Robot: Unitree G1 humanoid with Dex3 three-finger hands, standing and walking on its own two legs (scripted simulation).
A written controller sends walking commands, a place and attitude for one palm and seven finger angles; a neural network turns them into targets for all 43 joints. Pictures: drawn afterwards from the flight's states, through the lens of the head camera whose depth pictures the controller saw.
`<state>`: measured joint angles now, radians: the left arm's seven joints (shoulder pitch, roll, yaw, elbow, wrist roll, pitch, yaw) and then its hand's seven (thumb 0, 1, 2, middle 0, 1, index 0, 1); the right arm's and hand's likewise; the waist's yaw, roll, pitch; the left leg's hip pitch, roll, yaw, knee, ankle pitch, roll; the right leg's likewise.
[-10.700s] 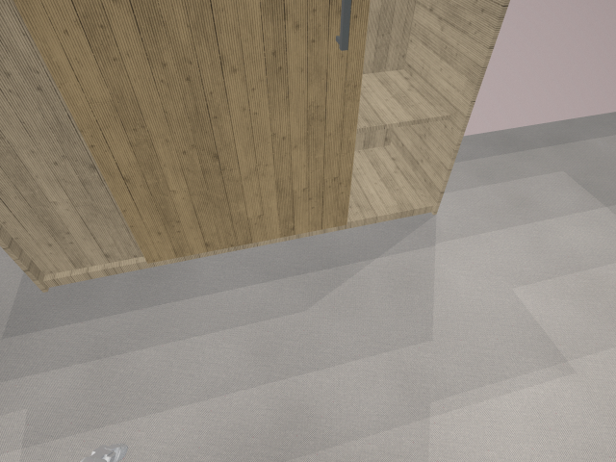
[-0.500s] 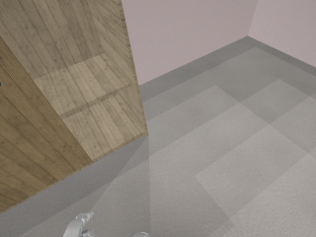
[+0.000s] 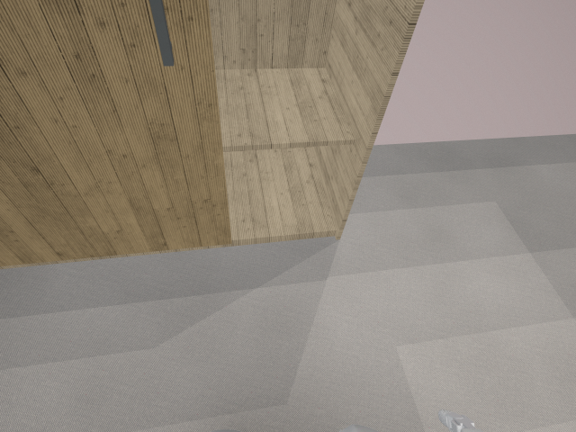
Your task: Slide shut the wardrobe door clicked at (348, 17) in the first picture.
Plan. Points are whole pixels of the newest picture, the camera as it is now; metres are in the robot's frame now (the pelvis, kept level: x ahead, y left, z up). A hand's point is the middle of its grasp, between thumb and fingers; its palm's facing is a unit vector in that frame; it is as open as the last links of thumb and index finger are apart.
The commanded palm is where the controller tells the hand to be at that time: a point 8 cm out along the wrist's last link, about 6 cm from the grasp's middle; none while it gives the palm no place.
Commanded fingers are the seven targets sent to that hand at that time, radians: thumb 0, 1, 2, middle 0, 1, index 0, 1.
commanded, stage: turn to face it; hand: left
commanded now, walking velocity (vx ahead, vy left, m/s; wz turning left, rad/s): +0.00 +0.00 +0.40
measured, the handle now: (161, 17) +0.76 +0.33 +0.15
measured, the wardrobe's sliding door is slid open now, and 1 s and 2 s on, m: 0.44 0.44 0.44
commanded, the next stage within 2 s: take the last steps up to it in 0.44 s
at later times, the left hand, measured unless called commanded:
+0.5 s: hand out of the picture +0.08 +0.16 -0.14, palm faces +0.16 -0.94 -0.29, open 7.4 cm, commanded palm none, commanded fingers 0.00 0.90 0.90 -0.20 -0.30 -0.20 -0.30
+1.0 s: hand out of the picture -0.13 +0.07 -0.14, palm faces +0.42 -0.88 -0.21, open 7.4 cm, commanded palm none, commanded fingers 0.00 0.90 0.90 -0.20 -0.30 -0.20 -0.30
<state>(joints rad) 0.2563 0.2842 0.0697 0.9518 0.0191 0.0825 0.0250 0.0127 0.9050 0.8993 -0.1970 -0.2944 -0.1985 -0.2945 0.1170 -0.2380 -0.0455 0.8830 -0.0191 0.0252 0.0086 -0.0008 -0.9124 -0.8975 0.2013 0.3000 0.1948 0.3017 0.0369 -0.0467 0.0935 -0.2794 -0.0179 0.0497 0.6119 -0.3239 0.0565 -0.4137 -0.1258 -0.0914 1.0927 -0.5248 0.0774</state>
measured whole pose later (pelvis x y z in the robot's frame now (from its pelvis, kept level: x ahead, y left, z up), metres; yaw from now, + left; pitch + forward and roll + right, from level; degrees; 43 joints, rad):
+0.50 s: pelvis +0.00 -0.05 +0.00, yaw +9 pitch -1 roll +1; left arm 0.15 0.17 0.03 0.91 0.01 0.01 0.03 0.01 0.90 0.90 -0.20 -0.29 -0.20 -0.29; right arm 0.30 -0.21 -0.05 1.00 -0.01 0.05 -0.01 0.00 -0.91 -0.90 0.20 0.30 0.20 0.30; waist -0.04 0.07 0.04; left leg -0.30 -0.07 -0.10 0.61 -0.33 0.00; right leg -0.24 0.00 -0.05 0.56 -0.31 -0.01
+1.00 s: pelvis +0.03 -0.05 +0.02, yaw +16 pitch -1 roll +1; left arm 0.53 0.11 0.03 1.15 0.03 -0.05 0.01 0.01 0.91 0.90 -0.20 -0.29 -0.20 -0.29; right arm 0.20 -0.20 -0.06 1.05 -0.03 0.04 0.02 0.00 -0.92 -0.90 0.20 0.30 0.19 0.30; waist 0.08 0.03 -0.02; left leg -0.41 0.08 0.04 0.81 -0.28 -0.03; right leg -0.06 -0.03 -0.16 0.30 -0.23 -0.04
